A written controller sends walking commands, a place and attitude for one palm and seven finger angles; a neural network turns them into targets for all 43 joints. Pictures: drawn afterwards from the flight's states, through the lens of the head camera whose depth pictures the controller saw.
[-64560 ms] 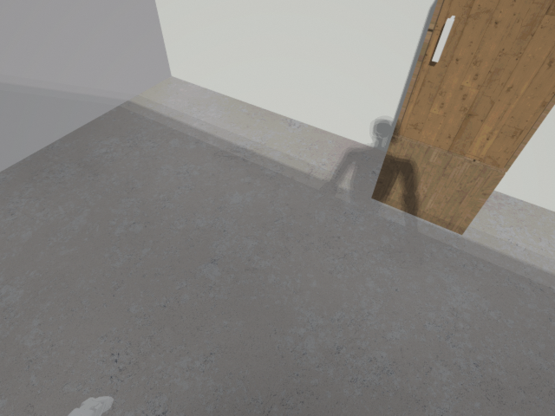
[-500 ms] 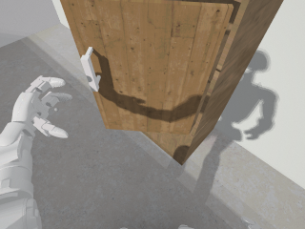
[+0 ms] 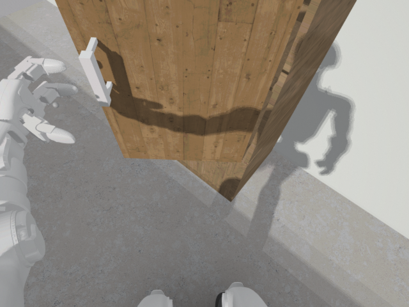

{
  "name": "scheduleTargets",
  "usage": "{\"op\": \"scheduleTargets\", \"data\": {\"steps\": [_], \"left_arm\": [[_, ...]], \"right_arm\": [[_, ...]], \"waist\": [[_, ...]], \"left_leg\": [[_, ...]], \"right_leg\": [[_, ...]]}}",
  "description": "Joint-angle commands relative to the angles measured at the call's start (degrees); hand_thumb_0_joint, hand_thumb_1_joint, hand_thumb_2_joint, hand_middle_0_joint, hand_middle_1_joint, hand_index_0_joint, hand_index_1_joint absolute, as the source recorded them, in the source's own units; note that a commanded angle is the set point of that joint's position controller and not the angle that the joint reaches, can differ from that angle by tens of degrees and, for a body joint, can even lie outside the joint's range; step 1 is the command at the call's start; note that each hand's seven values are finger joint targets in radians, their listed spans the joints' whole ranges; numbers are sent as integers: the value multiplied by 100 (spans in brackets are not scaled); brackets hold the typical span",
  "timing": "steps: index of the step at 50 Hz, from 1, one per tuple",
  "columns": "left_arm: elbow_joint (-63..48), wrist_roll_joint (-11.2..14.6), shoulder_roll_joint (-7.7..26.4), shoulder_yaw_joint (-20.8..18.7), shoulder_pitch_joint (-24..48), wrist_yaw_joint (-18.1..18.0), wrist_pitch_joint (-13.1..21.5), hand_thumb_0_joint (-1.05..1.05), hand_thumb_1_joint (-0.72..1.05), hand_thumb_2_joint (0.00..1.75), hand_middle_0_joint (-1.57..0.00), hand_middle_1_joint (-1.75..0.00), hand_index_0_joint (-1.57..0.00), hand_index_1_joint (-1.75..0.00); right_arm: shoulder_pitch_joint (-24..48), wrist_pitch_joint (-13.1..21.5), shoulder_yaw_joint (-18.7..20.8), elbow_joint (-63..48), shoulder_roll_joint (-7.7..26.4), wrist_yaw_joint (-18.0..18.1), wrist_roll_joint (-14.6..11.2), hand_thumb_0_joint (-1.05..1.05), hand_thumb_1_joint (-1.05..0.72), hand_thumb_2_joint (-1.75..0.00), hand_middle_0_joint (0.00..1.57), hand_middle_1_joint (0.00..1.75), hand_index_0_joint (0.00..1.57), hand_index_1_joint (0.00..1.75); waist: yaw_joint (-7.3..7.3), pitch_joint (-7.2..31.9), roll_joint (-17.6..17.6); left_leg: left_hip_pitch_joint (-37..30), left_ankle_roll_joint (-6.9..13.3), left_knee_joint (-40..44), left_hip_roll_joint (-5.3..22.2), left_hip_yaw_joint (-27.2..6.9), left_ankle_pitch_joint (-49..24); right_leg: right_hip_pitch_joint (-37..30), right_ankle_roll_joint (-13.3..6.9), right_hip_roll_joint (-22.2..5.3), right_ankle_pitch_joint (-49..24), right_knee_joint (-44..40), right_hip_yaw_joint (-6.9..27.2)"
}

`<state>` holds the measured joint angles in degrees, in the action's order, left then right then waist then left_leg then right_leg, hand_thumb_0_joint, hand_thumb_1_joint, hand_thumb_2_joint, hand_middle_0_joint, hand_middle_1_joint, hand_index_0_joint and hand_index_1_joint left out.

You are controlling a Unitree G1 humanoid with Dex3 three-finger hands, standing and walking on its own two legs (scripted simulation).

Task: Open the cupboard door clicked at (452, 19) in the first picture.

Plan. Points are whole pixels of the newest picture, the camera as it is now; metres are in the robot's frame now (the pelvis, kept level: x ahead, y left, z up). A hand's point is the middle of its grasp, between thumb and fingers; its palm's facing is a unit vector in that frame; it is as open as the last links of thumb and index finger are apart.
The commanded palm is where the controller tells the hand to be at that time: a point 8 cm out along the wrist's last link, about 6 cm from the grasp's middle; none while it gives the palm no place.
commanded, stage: move the hooked fingers beside the handle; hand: left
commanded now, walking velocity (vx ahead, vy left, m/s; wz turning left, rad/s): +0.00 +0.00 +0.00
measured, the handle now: (99, 74) +0.55 +0.20 +0.09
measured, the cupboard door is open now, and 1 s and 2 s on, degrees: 38 38 38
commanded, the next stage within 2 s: slide the fingers in behind the handle in 1.50 s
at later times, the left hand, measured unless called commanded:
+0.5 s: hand (66, 79) +0.52 +0.26 +0.10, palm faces -0.08 -1.00 +0.02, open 14.0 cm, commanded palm +0.50 +0.31 +0.10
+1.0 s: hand (64, 91) +0.51 +0.26 +0.09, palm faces -0.07 -1.00 +0.03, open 14.0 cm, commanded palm +0.50 +0.31 +0.09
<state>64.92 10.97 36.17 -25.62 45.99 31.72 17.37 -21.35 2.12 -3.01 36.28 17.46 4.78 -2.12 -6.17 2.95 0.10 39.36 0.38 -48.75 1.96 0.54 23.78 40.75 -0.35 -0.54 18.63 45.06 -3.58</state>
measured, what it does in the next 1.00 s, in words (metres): stands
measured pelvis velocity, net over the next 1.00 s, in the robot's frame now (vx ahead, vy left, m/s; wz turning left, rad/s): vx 0.01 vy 0.01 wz -0.01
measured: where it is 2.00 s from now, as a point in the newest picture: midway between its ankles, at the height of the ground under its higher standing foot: outside the picture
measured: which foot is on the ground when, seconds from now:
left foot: down 0.00-1.00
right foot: down 0.00-1.00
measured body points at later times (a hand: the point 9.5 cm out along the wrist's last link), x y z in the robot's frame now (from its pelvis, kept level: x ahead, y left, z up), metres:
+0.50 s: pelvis +0.02 +0.01 -0.01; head +0.15 +0.04 +0.42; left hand +0.52 +0.31 +0.11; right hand -0.01 -0.26 -0.11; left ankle -0.01 +0.11 -0.70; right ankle +0.03 -0.12 -0.70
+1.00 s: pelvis +0.01 +0.01 -0.01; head +0.13 +0.04 +0.42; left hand +0.50 +0.32 +0.09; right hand +0.04 -0.26 -0.11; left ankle -0.01 +0.11 -0.70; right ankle +0.03 -0.12 -0.70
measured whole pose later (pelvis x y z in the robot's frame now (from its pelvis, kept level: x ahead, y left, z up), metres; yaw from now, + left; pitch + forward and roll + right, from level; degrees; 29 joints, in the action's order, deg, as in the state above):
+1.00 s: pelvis +0.01 +0.01 -0.01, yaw -1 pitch +19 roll -3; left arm 70.8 7.2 39.7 -26.4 53.7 29.3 15.4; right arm -21.0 -4.3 -3.8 32.7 16.8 2.7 -0.9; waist -9.1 4.3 -0.1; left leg 45.4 1.3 -53.2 2.5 0.0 26.7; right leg 45.6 0.6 0.0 20.0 46.8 -3.9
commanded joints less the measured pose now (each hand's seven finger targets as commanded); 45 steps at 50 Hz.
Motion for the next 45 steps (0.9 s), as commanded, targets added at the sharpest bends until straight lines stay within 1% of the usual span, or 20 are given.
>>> {"op": "scheduleTargets", "data": {"steps": [1,4,6,9,11,14,15,19,21,26,28,31,33,36,37,38,39,41,43,45], "left_arm": [[-760,-5,2001,-340,2597,-79,165,0,-50,30,-30,-120,-30,-120],[-929,-102,2298,-504,2830,-152,247,0,-50,30,-30,-120,-30,-120],[-895,-168,2528,-665,2761,-189,288,0,-50,30,-30,-120,-30,-120],[-756,-194,2589,-636,3011,-154,305,0,-50,30,-30,-120,-30,-120],[-639,-221,2546,-599,2961,-129,251,0,-50,30,-30,-120,-30,-120],[-547,-250,2313,-383,3076,-58,178,0,-50,30,-30,-120,-30,-120],[-592,-266,2402,-420,3231,-72,173,0,-50,30,-30,-120,-30,-120],[-686,-227,2160,-296,3376,-72,165,0,-50,30,-30,-120,-30,-120],[-563,-202,2354,-533,3101,-101,133,0,-50,30,-30,-120,-30,-120],[-887,-271,2649,-832,2531,-156,147,0,-50,30,-30,-120,-30,-120],[-1033,-242,2757,-949,2417,-184,189,0,-50,30,-30,-120,-30,-120],[-1284,-143,2416,-761,2402,-171,235,0,-50,30,-30,-120,-30,-120],[-1262,-100,2573,-870,2597,-144,275,0,-50,30,-30,-120,-30,-120],[-1135,-86,2013,-413,2720,-80,235,0,-50,30,-30,-120,-30,-120],[-1225,-50,1941,-356,2860,-61,262,0,-50,30,-30,-120,-30,-120],[-1234,-80,2053,-419,2839,-59,258,0,-50,30,-30,-120,-30,-120],[-1204,-88,1859,-256,2815,-43,247,0,-50,30,-30,-120,-30,-120],[-1029,-47,1553,-66,2762,-47,196,0,-50,30,-30,-120,-30,-120],[-812,-32,1651,-132,2837,-59,151,0,-50,30,-30,-120,-30,-120],[-610,-88,1782,-161,3084,-140,92,0,-50,30,-30,-120,-30,-120]], "right_arm": [[-734,68,385,-400,1050,67,13,0,-90,-90,20,30,20,30],[-831,-1,384,-442,1030,34,50,0,-90,-90,20,30,20,30],[-909,-69,383,-469,1042,12,69,0,-90,-90,20,30,20,30],[-990,-161,367,-475,1064,-13,81,0,-90,-90,20,30,20,30],[-1067,-217,379,-482,1082,-25,87,0,-90,-90,20,30,20,30],[-1172,-292,379,-444,1078,-39,106,0,-90,-90,20,30,20,30],[-1211,-318,382,-413,1099,-38,122,0,-90,-90,20,30,20,30],[-1333,-403,399,-370,1083,-77,159,0,-90,-90,20,30,20,30],[-1371,-451,407,-412,1105,-95,174,0,-90,-90,20,30,20,30],[-1350,-573,428,-617,1060,-184,183,0,-90,-90,20,30,20,30],[-1326,-608,440,-677,1061,-209,186,0,-90,-90,20,30,20,30],[-1236,-644,450,-741,1019,-245,151,0,-90,-90,20,30,20,30],[-1226,-657,462,-700,1053,-218,145,0,-90,-90,20,30,20,30],[-1184,-643,447,-635,1018,-197,136,0,-90,-90,20,30,20,30],[-1181,-632,443,-619,1017,-175,138,0,-90,-90,20,30,20,30],[-1204,-636,451,-562,1029,-177,149,0,-90,-90,20,30,20,30],[-1175,-630,448,-547,1010,-175,145,0,-90,-90,20,30,20,30],[-1143,-612,442,-511,993,-180,147,0,-90,-90,20,30,20,30],[-1118,-613,418,-475,1015,-155,139,0,-90,-90,20,30,20,30],[-1075,-596,383,-480,1033,-141,136,0,-90,-90,20,30,20,30]], "waist": [[-183,2171,-461],[-125,2587,-880],[-94,2710,-828],[-188,2664,-825],[-229,2620,-778],[-305,2678,-1036],[-345,2619,-1006],[-417,2877,-1186],[-346,2830,-861],[-67,3117,-1182],[-41,3109,-1112],[-103,2962,-1153],[-151,2866,-1058],[-298,2645,-1077],[-313,2682,-1310],[-279,2837,-1309],[-311,2812,-1333],[-375,2654,-1098],[-384,2488,-1033],[-453,2247,-736]], "left_leg": [[-742,140,575,-132,-185,-1447],[-891,120,489,-143,-162,-1824],[-871,115,419,-122,-161,-2017],[-812,113,387,-96,-187,-2007],[-817,126,374,-83,-197,-2085],[-1114,90,304,-52,-234,-2383],[-1119,83,296,-27,-276,-2405],[-1533,29,201,26,-341,-2942],[-1297,51,202,23,-324,-2858],[-1275,46,165,-12,-228,-3344],[-1344,28,151,15,-243,-3548],[-1414,59,166,9,-200,-3428],[-1370,65,153,10,-225,-3321],[-1471,71,183,9,-258,-3104],[-1636,41,153,18,-271,-3321],[-1760,11,130,31,-318,-3422],[-1823,-11,123,37,-340,-3486],[-1712,12,135,37,-344,-3273],[-1553,19,132,32,-348,-3118],[-1083,74,180,-17,-329,-2439]], "right_leg": [[-1102,-65,146,-1194,-406,274],[-1239,-82,160,-1508,-295,299],[-1279,-84,179,-1654,-233,295],[-1173,-81,220,-1632,-206,263],[-1096,-75,224,-1660,-222,242],[-749,-84,259,-1668,-204,189],[-669,-85,259,-1626,-206,168],[-424,-94,301,-1758,-179,116],[-618,-87,308,-1827,-168,112],[-1028,-114,299,-2335,-75,157],[-1054,-122,324,-2443,-52,140],[-981,-98,342,-2366,-115,134],[-960,-96,357,-2309,-110,141],[-671,-80,351,-2018,-180,99],[-584,-113,356,-2052,-158,97],[-557,-101,352,-2030,-151,89],[-464,-104,345,-1977,-157,70],[-410,-92,346,-1875,-193,54],[-362,-106,331,-1822,-166,49],[-438,-100,316,-1611,-162,65]]}}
